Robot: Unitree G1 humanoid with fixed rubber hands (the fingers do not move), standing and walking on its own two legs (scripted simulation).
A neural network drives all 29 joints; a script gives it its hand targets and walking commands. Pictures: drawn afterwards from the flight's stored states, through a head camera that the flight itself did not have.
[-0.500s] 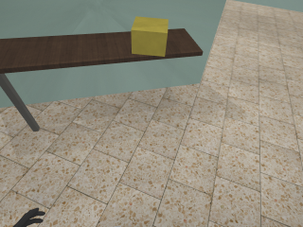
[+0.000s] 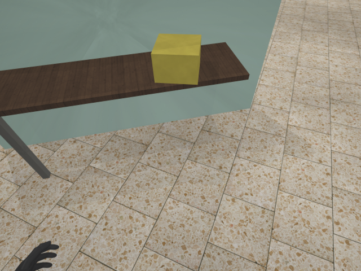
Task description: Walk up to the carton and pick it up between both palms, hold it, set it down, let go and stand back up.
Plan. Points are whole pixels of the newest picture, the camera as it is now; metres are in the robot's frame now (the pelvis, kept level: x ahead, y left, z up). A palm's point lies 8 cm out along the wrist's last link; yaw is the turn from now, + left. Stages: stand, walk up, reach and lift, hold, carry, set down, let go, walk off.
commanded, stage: walk up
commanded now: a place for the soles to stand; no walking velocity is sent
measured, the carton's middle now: (178, 58) +1.05 +0.01 -0.09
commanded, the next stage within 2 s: none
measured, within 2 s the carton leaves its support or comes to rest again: neither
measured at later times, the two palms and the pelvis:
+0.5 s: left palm (45, 223) +0.26 +0.36 -0.09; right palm (314, 222) +0.24 -0.31 -0.05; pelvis +0.16 +0.03 +0.00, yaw +4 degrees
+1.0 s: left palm (68, 174) +0.36 +0.30 -0.01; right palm (307, 181) +0.37 -0.36 -0.10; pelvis +0.29 -0.04 +0.01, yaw +5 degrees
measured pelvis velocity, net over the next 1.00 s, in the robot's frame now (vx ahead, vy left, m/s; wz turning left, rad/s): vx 0.29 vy -0.04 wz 0.08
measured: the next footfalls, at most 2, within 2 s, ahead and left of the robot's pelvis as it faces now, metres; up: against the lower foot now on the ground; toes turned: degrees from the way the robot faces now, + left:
left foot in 0.34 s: +0.24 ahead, +0.17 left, +0.00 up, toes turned +3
right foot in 0.76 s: +0.35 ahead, -0.11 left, +0.00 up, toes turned -2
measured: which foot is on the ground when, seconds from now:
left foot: up 0.00-0.32, down 0.34-0.76, up 0.78-1.00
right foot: down 0.00-0.36, up 0.38-0.74, down 0.76-1.00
